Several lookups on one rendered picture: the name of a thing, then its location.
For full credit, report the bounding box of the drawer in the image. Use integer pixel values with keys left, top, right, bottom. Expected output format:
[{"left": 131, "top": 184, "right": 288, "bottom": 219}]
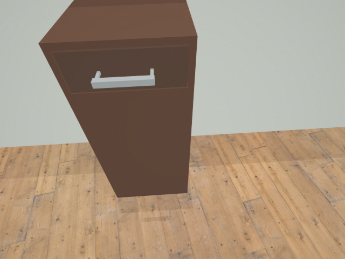
[{"left": 52, "top": 44, "right": 188, "bottom": 93}]

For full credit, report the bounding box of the cabinet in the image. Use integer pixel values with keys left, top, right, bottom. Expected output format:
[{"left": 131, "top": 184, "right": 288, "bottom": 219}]
[{"left": 39, "top": 0, "right": 198, "bottom": 197}]

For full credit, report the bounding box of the handle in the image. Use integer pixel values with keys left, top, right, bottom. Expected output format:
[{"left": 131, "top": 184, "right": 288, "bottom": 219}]
[{"left": 91, "top": 69, "right": 155, "bottom": 88}]

